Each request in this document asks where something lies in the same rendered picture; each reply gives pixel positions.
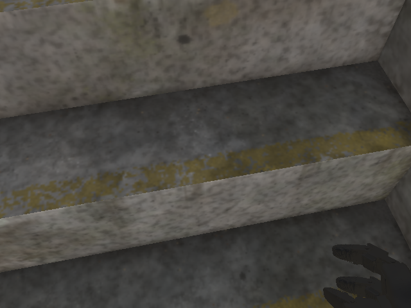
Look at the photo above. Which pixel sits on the robot right hand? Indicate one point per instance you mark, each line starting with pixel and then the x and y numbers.
pixel 392 291

